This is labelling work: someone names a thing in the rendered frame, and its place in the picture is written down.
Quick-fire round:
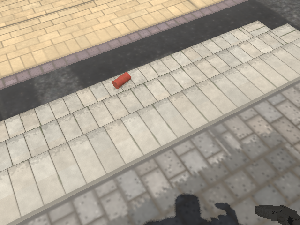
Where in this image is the right robot hand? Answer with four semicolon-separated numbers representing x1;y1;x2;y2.
254;204;300;225

